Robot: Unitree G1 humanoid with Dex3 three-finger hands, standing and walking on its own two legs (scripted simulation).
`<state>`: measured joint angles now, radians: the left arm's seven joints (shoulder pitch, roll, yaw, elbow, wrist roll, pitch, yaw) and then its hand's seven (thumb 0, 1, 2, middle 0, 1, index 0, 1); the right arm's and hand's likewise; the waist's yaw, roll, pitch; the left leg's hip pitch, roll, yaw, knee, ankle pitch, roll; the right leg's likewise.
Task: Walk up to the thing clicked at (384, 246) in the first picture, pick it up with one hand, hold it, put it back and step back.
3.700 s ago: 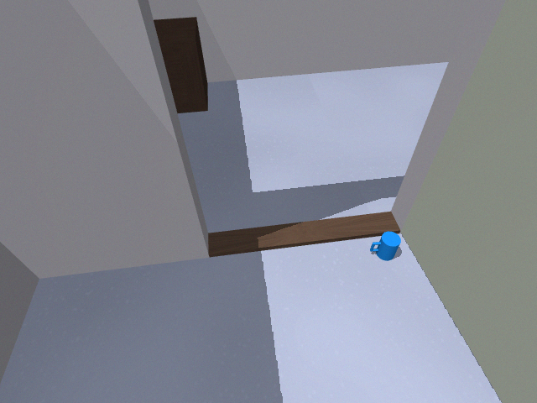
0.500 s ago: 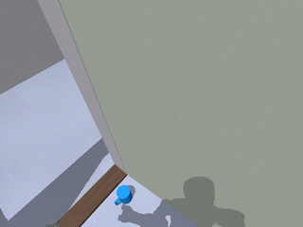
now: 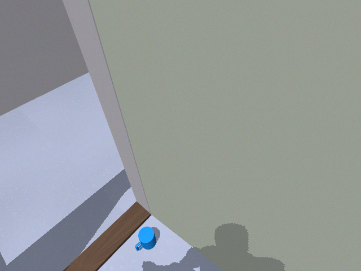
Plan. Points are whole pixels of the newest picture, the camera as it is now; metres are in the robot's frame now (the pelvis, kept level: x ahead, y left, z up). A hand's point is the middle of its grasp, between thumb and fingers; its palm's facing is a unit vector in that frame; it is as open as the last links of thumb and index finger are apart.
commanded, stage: walk up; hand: left
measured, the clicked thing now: (144, 240) +0.43 +0.22 -0.72
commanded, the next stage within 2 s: stand in 0.86 s
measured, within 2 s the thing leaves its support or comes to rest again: neither
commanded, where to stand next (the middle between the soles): +0.08 +0.02 m, yaw +1 degrees
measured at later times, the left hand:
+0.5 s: hand out of the picture +0.11 +0.26 -0.15, palm faces +0.02 -0.94 -0.34, open 7.4 cm
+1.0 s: hand out of the picture +0.10 +0.26 -0.15, palm faces +0.02 -0.94 -0.35, open 7.4 cm
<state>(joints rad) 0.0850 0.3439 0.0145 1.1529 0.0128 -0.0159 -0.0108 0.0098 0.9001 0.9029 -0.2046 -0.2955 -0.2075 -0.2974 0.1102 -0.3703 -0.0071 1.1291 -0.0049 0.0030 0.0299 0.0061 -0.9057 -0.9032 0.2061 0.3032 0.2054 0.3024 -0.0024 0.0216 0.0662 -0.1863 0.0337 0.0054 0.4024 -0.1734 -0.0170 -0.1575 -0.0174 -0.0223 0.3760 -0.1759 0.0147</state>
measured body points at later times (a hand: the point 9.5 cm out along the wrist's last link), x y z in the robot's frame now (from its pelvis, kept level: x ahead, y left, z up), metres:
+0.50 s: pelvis +0.02 +0.01 +0.00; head +0.02 +0.01 +0.45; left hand +0.10 +0.31 -0.13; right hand +0.11 -0.29 -0.13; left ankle +0.03 +0.13 -0.74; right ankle +0.02 -0.13 -0.74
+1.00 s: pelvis +0.03 +0.00 +0.00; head +0.04 +0.00 +0.45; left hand +0.10 +0.30 -0.13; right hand +0.11 -0.30 -0.13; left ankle +0.03 +0.13 -0.74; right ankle +0.02 -0.13 -0.74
